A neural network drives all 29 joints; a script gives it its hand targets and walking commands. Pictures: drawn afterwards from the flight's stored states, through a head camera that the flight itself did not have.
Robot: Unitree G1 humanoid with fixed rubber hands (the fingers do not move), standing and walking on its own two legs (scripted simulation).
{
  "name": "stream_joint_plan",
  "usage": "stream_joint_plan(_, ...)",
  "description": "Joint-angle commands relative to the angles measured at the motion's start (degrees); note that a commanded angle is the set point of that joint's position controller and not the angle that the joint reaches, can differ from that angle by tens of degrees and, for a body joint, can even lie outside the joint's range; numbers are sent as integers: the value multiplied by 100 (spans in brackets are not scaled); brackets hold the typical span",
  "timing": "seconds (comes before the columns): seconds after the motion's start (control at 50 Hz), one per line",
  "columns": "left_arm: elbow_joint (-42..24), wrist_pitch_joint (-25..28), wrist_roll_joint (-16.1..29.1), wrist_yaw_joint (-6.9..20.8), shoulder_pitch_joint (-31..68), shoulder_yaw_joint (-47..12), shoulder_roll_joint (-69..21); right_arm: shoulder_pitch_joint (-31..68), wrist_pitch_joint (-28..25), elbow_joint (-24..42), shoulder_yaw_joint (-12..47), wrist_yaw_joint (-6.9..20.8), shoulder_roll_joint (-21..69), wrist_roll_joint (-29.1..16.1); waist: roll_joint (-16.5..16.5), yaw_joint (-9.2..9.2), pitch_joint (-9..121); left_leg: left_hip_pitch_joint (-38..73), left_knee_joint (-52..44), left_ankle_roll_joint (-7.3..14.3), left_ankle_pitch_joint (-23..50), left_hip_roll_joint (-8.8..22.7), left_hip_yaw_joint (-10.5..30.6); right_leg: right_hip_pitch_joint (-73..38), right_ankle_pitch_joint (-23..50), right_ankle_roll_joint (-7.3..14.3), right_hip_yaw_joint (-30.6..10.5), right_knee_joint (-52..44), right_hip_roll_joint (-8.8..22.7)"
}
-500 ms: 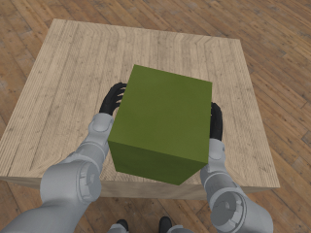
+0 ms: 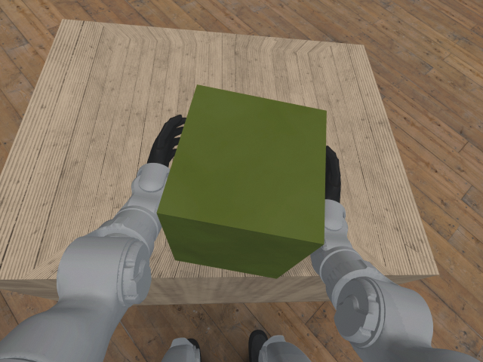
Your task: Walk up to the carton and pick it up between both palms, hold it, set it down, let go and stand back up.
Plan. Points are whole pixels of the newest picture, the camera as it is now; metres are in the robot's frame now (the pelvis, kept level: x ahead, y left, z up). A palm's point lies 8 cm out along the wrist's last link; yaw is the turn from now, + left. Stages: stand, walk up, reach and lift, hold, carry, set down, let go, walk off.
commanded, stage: set down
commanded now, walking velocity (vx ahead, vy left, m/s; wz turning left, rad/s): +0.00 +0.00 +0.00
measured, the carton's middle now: (242, 194) +0.40 -0.02 -0.01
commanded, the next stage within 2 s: none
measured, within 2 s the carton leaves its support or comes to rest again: neither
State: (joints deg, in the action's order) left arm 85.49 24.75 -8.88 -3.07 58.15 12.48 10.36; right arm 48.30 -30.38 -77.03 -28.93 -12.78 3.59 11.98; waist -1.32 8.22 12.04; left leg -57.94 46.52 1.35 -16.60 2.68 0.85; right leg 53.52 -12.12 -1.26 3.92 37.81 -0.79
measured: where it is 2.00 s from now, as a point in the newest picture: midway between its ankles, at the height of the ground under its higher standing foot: outside the picture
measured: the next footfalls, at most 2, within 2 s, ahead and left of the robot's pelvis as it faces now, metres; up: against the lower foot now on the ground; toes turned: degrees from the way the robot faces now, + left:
none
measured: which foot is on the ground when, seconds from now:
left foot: down 0.00-1.00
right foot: down 0.00-1.00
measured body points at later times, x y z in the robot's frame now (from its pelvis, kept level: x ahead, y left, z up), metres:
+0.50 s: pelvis -0.01 -0.01 -0.01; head +0.11 +0.03 +0.43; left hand +0.45 +0.16 -0.02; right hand +0.38 -0.20 -0.01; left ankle +0.03 +0.10 -0.70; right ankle +0.04 -0.14 -0.70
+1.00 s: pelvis -0.03 -0.02 +0.00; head +0.06 +0.02 +0.43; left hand +0.39 +0.17 -0.02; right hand +0.32 -0.18 -0.01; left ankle +0.03 +0.10 -0.70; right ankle +0.04 -0.14 -0.70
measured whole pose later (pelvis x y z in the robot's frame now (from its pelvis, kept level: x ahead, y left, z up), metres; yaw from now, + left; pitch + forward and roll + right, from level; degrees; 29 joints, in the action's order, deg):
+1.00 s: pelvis -0.03 -0.02 +0.00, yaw +1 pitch +20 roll -4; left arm 62.1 16.2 10.7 4.7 35.4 -1.7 17.4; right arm 26.5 -22.0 -54.7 -4.7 -17.2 3.1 -6.8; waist 0.6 6.1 9.9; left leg -52.5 49.9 -0.2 -17.1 2.2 2.9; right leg 49.3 -13.5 0.0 3.7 43.2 -1.5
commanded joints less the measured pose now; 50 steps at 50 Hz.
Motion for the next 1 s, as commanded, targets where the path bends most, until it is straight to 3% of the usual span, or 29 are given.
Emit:
stream_joint_plan(0.0,-814,257,347,-34,2766,-363,112,2350,-102,597,659,129,-413,-266,-1213,10,4636,3921,-95,-816,2284,-90,320,-1003,1499,231,173,-99,-288)
stream_joint_plan(0.04,-938,243,495,-65,2760,-364,671,2358,-161,608,728,51,-1039,-511,-1307,81,5111,3829,74,-866,2546,-126,179,-1205,1889,257,130,-31,-299)
stream_joint_plan(0.06,-980,149,622,-8,2833,-594,290,2559,-128,594,782,25,-733,-589,-1327,155,4832,3709,108,-872,2451,-148,174,-1071,1708,226,199,-30,-316)
stream_joint_plan(0.08,-839,184,748,12,3030,-549,571,2626,-56,709,962,43,-774,-642,-994,95,4840,3471,107,-758,2282,-181,50,-1379,1674,224,116,-68,-295)
stream_joint_plan(0.12,-819,83,1019,17,3048,-830,549,2689,-78,575,952,-52,-933,-890,-1178,284,4885,3293,158,-810,2230,-184,157,-1138,1835,210,170,79,-269)
stream_joint_plan(0.16,-1357,-4,1004,51,2168,-820,670,1789,-263,713,1468,-114,-1070,-1282,-1389,61,5264,3955,274,-857,3249,-220,164,-1527,2662,183,138,113,-331)
stream_joint_plan(0.2,-1020,-89,1025,121,2595,-745,794,2269,-161,550,1297,-132,-1316,-1192,-1169,191,4925,3710,285,-853,2840,-174,197,-1092,1937,175,235,54,-360)
stream_joint_plan(0.22,-1254,-139,1034,147,2121,-729,777,1810,-233,799,1630,-155,-1124,-1419,-1186,-41,4877,3800,285,-869,3119,-200,163,-1471,2314,155,160,47,-331)
stream_joint_plan(0.24,-1496,-158,1049,166,2249,-863,721,1803,-190,731,1439,-193,-1231,-1407,-1280,218,5001,3802,292,-842,3035,-246,180,-1341,2326,176,212,40,-389)
stream_joint_plan(0.26,-1212,-208,1099,225,2328,-879,777,1866,-122,605,1470,-164,-1166,-1385,-1248,220,4561,3654,184,-812,2583,-198,223,-1067,1808,140,237,17,-321)
stream_joint_plan(0.28,-1489,-176,1168,260,2140,-913,726,1768,-170,894,1756,-110,-1107,-1588,-1133,86,4516,3750,206,-782,2741,-178,203,-1172,1899,139,203,-4,-329)
stream_joint_plan(0.3,-1980,-181,1117,275,1751,-850,770,1347,-292,1230,1947,-155,-1064,-1683,-1333,32,4990,4066,340,-835,3232,-196,245,-1295,2380,144,204,72,-363)
stream_joint_plan(0.34,-1624,-249,1120,293,1951,-793,946,1561,-141,1114,1811,-133,-1203,-1698,-1326,14,4501,3784,136,-843,2646,-217,313,-1144,1811,144,180,-23,-338)
stream_joint_plan(0.36,-2081,-272,1184,343,1678,-920,904,1286,-183,1583,1929,-185,-1173,-1808,-1188,13,4706,3835,247,-820,2888,-273,144,-1534,2251,146,159,-17,-359)
stream_joint_plan(0.38,-1632,-281,1265,376,2133,-965,1040,1632,29,1319,1840,-133,-1336,-1814,-1136,-8,4132,3468,82,-699,2306,-291,93,-1232,1724,173,131,-148,-277)
stream_joint_plan(0.46,-2378,-187,1522,479,1550,-1091,1050,1082,-5,1855,2114,-117,-1195,-1955,-1141,9,4473,3626,20,-699,2217,-224,198,-1394,1821,162,128,24,-284)
stream_joint_plan(0.48,-2490,-176,1585,508,1621,-1148,1126,1123,52,2085,2125,-93,-1152,-2039,-1367,-38,4567,3684,-20,-711,2250,-193,301,-1205,1708,178,120,19,-282)
stream_joint_plan(0.58,-2577,-276,1707,667,878,-1222,1082,361,124,2394,2393,-196,-1042,-2119,-872,-40,4304,3479,-68,-594,1844,-289,222,-1585,1760,186,32,-50,-275)
stream_joint_plan(0.6,-2329,-296,1815,677,1158,-1378,1126,825,214,2294,2233,-183,-1222,-2087,-982,-31,3920,3265,-255,-629,1373,-209,303,-1313,1259,212,60,-88,-249)
stream_joint_plan(0.62,-2314,-365,1922,717,848,-1345,1125,544,241,2554,2354,-202,-1167,-2171,-786,-136,3743,3196,-333,-571,943,-206,246,-1625,1190,263,10,-68,-251)
stream_joint_plan(0.66,-3003,-298,1902,646,774,-1435,1072,354,246,2766,2112,-218,-1125,-1994,-993,-43,3869,3420,-537,-595,803,-65,488,-1620,1167,227,78,-36,-290)
stream_joint_plan(0.7,-2966,-271,1951,633,594,-1322,1242,184,325,2884,2286,-182,-1011,-2005,-894,-193,3799,3279,-504,-552,573,-163,371,-1572,844,244,-21,-116,-201)
stream_joint_plan(0.76,-2798,-371,1933,718,351,-1330,1186,-68,398,2835,2209,-284,-874,-1777,-554,-126,3265,2818,-544,-439,-147,-157,298,-1640,387,251,-77,-90,-163)
stream_joint_plan(0.8,-3132,-368,2020,717,549,-1317,1334,134,480,3027,2185,-355,-761,-1776,-649,-101,3299,2487,-522,-407,-108,-190,209,-1795,339,277,-201,-45,-119)
stream_joint_plan(0.82,-3271,-397,1926,734,-29,-1184,1377,-377,397,3063,2388,-370,-592,-1857,-648,-273,3163,2646,-548,-448,-57,-213,182,-2055,413,259,-243,-112,-101)
stream_joint_plan(0.86,-2892,-449,2074,746,690,-1310,1553,305,610,3071,2290,-375,-689,-1804,-641,-154,3014,2313,-594,-326,-510,-207,220,-1920,-148,286,-270,-83,-86)
stream_joint_plan(0.9,-3632,-507,1966,754,-170,-1186,1512,-637,505,3340,2466,-461,-542,-1897,-895,-317,3115,2679,-635,-396,-197,-176,285,-2161,339,274,-268,-61,-93)
stream_joint_plan(0.92,-3441,-594,2019,757,443,-1370,1579,-22,608,3230,2257,-462,-605,-1756,-1032,-135,3091,2538,-646,-432,-486,-137,334,-1807,-51,259,-221,-73,-110)
stream_joint_plan(0.98,-3517,-704,1823,843,-629,-1088,1471,-1033,517,3243,2626,-483,-345,-1811,-799,-388,2796,2818,-632,-455,-91,-142,330,-2130,286,239,-245,-170,-73)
